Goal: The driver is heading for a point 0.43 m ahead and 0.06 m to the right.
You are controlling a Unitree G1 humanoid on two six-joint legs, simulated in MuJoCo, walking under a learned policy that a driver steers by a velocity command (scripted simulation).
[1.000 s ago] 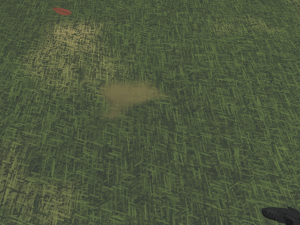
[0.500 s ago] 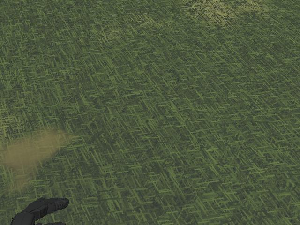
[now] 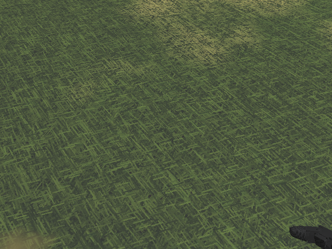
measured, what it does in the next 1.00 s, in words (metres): walks ahead, turning right: right foot, then left foot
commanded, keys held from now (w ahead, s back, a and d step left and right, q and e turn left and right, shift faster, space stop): w+e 0.40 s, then no key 0.60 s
